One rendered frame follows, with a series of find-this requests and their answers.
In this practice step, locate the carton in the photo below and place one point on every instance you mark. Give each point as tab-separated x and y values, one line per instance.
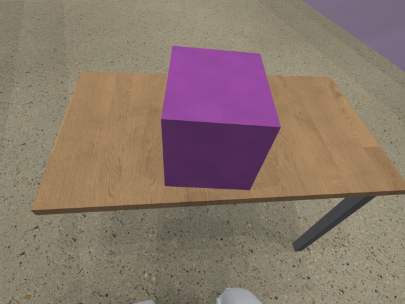
219	119

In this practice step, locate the table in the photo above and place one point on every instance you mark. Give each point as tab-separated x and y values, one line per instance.
108	154

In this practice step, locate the right robot thigh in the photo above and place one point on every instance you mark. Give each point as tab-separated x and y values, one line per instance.
237	296

